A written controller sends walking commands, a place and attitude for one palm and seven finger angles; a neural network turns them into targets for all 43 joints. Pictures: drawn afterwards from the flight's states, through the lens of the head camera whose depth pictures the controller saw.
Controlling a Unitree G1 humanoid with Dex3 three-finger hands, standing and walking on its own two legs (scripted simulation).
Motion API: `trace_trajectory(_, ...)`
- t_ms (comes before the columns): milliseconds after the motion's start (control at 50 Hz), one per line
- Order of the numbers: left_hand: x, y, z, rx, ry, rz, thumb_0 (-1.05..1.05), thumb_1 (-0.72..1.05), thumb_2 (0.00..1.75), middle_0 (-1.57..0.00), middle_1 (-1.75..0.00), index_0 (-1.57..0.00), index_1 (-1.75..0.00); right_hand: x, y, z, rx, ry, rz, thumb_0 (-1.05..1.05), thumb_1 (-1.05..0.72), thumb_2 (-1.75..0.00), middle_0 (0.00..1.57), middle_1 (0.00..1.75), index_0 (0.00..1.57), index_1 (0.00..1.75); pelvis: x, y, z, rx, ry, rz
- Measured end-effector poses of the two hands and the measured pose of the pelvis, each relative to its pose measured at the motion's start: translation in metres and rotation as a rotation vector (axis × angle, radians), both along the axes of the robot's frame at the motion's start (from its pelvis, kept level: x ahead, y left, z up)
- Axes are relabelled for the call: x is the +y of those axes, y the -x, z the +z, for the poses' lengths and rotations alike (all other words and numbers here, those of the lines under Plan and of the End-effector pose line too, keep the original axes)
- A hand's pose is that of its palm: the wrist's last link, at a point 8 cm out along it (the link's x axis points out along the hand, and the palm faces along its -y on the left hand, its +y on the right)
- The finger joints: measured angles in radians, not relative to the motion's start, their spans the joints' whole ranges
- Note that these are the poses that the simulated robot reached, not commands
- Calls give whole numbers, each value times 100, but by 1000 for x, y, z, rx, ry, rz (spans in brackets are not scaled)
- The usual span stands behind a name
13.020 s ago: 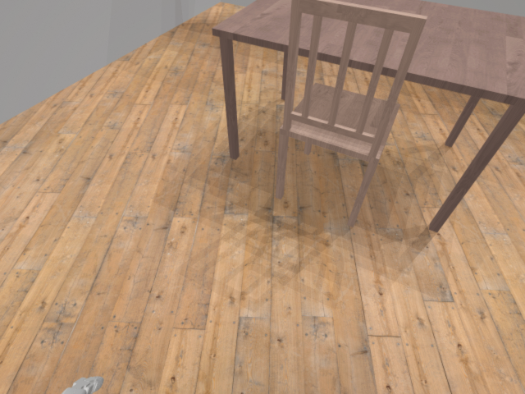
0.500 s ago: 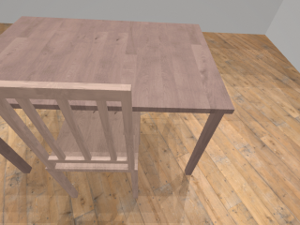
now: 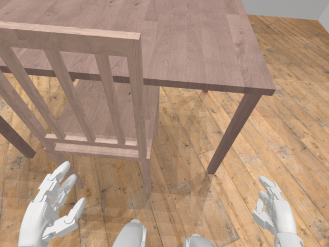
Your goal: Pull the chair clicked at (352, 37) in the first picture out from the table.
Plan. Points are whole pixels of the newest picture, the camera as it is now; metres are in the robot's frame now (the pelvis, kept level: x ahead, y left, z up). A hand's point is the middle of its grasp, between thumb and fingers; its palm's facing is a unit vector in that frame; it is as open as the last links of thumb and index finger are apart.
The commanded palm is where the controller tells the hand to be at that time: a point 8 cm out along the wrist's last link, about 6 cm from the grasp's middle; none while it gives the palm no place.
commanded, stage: raise the hand toward the chair's back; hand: left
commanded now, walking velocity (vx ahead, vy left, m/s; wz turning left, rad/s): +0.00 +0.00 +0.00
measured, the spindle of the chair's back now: (76, 105) +0.46 +0.30 +0.04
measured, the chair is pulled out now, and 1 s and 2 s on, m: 0.00 0.00 0.00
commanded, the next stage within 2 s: aim the fingers beside a spindle in 1.64 s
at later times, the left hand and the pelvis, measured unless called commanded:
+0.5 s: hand (75, 188) +0.23 +0.22 +0.05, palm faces +0.00 -1.00 -0.04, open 13.9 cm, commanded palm +0.20 +0.27 +0.05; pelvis +0.01 +0.02 +0.01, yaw -1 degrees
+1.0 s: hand (62, 177) +0.24 +0.24 +0.06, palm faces +0.00 -1.00 -0.05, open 16.8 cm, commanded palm +0.22 +0.30 +0.07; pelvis +0.01 +0.04 +0.01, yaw +0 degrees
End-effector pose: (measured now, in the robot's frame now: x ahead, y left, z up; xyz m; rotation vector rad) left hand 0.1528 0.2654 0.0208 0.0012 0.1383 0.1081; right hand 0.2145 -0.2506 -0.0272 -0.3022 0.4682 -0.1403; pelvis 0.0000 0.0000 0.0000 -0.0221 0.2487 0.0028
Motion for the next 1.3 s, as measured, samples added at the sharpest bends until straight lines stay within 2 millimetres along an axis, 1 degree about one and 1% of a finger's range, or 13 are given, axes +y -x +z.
trace_trajectory(40,1,4,9,-56,-36,16,2,51,74,-17,-24,-16,-24,5,-3,-9,18,6,20,1,-90,-90,20,30,20,30,-2,0,-4,6,12,11)
trace_trajectory(80,0,-1,19,-116,-60,-5,2,47,72,-16,-23,-16,-23,11,-1,-20,47,-3,38,1,-90,-90,20,30,20,30,-4,1,-7,12,23,21)
trace_trajectory(140,-5,-19,24,-141,-62,-82,2,40,69,-15,-22,-15,-22,21,7,-37,100,-39,40,1,-90,-90,20,30,20,30,-5,3,-9,22,32,25)
trace_trajectory(200,-8,-39,21,-82,-34,-145,1,32,66,-14,-21,-14,-21,29,22,-48,155,-85,7,1,-90,-90,20,30,20,30,-4,3,-6,30,31,19)
trace_trajectory(280,-4,-53,22,-13,-14,-136,1,23,62,-14,-19,-14,-20,34,45,-52,213,-128,-54,1,-90,-90,20,30,20,30,1,-1,2,35,23,5)
trace_trajectory(360,2,-55,32,-29,-31,-99,1,14,58,-13,-18,-13,-18,31,61,-52,252,-124,-90,1,-90,-90,20,30,20,30,7,-5,8,39,19,-5)
trace_trajectory(420,4,-54,34,-49,-42,-96,1,7,55,-12,-17,-12,-17,27,67,-51,267,-101,-100,1,-90,-90,20,30,20,30,13,-6,8,42,19,-6)
trace_trajectory(500,4,-52,29,-49,-39,-109,1,-2,51,-11,-15,-11,-16,22,64,-48,260,-64,-99,1,-90,-90,20,30,20,30,19,-6,6,47,23,-3)
trace_trajectory(600,9,-52,29,-65,-35,-104,0,-14,46,-10,-13,-10,-14,25,51,-38,224,-33,-85,1,-90,-90,20,30,20,30,25,-6,6,47,30,1)
trace_trajectory(740,18,-56,36,-89,-39,-101,0,-30,39,-8,-11,-8,-11,45,29,-25,171,-40,-35,1,-90,-90,20,30,20,30,33,-6,9,39,41,9)
trace_trajectory(840,23,-59,37,-73,-35,-107,0,-41,35,-7,-9,-7,-10,60,23,-20,159,-53,-2,1,-90,-90,20,30,20,30,37,-6,11,35,47,12)
trace_trajectory(1020,33,-69,43,-83,-47,-109,-1,-49,31,-7,-8,-7,-8,69,30,-22,202,-55,6,1,-90,-90,20,30,20,30,42,-10,14,32,53,14)
trace_trajectory(1300,35,-86,48,-83,-45,-113,-1,-50,31,-6,-8,-6,-8,53,49,-22,256,-42,-54,1,-90,-90,20,30,20,30,43,-15,20,33,47,4)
